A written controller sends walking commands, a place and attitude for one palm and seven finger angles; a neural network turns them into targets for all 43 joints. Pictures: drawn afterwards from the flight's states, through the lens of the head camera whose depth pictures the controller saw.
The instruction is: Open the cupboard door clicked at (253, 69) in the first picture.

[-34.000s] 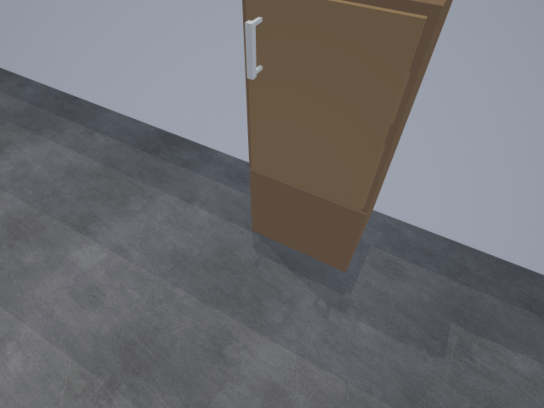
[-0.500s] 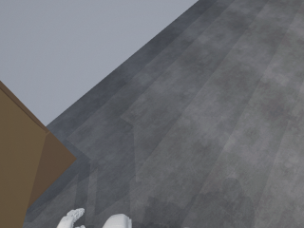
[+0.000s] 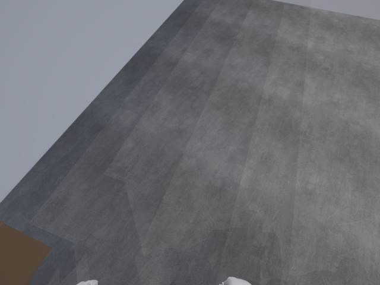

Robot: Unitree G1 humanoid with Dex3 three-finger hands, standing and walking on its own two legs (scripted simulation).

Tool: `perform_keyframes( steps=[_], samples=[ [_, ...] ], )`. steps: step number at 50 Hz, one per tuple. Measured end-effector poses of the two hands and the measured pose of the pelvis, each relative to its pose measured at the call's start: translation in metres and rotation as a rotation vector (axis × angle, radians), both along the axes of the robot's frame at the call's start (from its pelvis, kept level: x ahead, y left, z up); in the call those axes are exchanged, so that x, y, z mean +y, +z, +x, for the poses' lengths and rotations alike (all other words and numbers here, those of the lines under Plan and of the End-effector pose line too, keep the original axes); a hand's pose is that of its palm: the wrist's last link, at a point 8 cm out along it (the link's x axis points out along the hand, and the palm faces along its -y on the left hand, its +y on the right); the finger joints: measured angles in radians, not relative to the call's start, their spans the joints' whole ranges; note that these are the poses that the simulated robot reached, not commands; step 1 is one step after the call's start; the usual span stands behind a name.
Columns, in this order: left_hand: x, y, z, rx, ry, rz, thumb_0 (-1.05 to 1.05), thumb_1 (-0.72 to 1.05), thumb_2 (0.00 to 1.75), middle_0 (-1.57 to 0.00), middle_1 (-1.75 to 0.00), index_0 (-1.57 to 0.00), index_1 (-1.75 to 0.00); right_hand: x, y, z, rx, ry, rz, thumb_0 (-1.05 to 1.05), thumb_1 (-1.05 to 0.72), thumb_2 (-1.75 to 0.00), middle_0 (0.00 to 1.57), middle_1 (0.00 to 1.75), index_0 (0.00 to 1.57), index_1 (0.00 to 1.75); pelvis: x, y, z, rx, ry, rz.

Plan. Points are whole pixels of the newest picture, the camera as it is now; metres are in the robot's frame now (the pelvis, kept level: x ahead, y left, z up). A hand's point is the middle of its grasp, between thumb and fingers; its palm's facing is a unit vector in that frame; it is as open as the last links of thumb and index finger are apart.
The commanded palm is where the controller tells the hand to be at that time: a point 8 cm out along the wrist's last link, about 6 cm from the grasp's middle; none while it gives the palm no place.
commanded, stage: walk to a spot facing it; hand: left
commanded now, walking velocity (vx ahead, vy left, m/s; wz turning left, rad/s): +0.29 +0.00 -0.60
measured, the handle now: out of the picture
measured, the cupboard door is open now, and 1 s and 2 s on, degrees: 42 42 42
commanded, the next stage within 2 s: turn to face it in 1.08 s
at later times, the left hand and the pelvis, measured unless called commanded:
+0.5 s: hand (143, 252) +0.22 +0.13 -0.18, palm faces -0.17 -0.97 -0.16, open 7.4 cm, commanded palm none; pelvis +0.18 -0.04 -0.01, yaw -14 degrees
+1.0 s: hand (212, 129) +0.63 -0.06 -0.17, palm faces -0.54 -0.81 -0.22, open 7.4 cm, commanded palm none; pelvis +0.40 -0.14 -0.02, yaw -30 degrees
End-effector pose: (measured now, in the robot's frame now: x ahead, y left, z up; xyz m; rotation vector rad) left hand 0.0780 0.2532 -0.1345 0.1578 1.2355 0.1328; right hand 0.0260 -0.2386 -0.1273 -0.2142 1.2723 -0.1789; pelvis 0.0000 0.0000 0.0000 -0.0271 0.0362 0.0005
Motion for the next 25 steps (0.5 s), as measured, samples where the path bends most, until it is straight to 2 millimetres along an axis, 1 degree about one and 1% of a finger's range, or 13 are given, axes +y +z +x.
perform_keyframes(
  steps=[4,6,8,10,13,17,21,25],
  samples=[
    [-0.024,0.004,0.052,-0.035,-0.112,0.019,0.01,0.91,0.89,-0.2,-0.3,-0.19,-0.3,-0.02,-0.016,-0.03,0.066,-0.104,0.022,0.01,-0.91,-0.9,0.2,0.3,0.21,0.3,-0.014,-0.008,0.018,-0.006,-0.064,0.018],
    [-0.037,0.002,0.08,-0.084,-0.154,0.035,0.01,0.91,0.89,-0.2,-0.3,-0.19,-0.3,-0.032,-0.029,-0.042,0.109,-0.143,0.035,0.01,-0.91,-0.9,0.2,0.3,0.2,0.3,-0.025,-0.018,0.03,-0.01,-0.081,0.028],
    [-0.049,0.002,0.099,-0.132,-0.164,0.048,0.01,0.91,0.89,-0.2,-0.3,-0.2,-0.3,-0.043,-0.036,-0.045,0.16,-0.167,0.045,0.01,-0.91,-0.9,0.2,0.3,0.2,0.3,-0.033,-0.022,0.038,-0.021,-0.098,0.027],
    [-0.057,0.006,0.106,-0.136,-0.159,0.055,0.0,0.91,0.89,-0.2,-0.3,-0.2,-0.3,-0.051,-0.034,-0.034,0.173,-0.182,0.047,0.01,-0.91,-0.9,0.2,0.3,0.2,0.3,-0.038,-0.018,0.048,-0.028,-0.111,0.024],
    [-0.066,0.009,0.109,-0.08,-0.167,0.056,0.0,0.91,0.89,-0.2,-0.3,-0.2,-0.3,-0.061,-0.022,0.002,0.114,-0.2,0.042,0.02,-0.91,-0.9,0.2,0.3,0.2,0.3,-0.045,-0.007,0.066,-0.022,-0.142,0.03],
    [-0.077,0.006,0.113,0.016,-0.191,0.028,0.0,0.9,0.89,-0.2,-0.3,-0.2,-0.3,-0.07,-0.007,0.062,-0.005,-0.212,0.03,0.01,-0.91,-0.9,0.2,0.3,0.2,0.3,-0.05,0.001,0.096,-0.009,-0.182,0.038],
    [-0.08,-0.002,0.123,0.09,-0.186,-0.005,0.0,0.9,0.89,-0.2,-0.3,-0.2,-0.3,-0.072,0.0,0.125,-0.087,-0.201,0.019,0.01,-0.91,-0.9,0.2,0.3,0.2,0.3,-0.05,0.001,0.133,-0.004,-0.212,0.029],
    [-0.073,-0.016,0.142,0.154,-0.163,-0.021,0.0,0.9,0.89,-0.2,-0.3,-0.2,-0.3,-0.067,0.0,0.194,-0.15,-0.175,0.003,0.01,-0.91,-0.9,0.2,0.3,0.2,0.3,-0.044,-0.006,0.177,-0.006,-0.238,0.018]
  ],
)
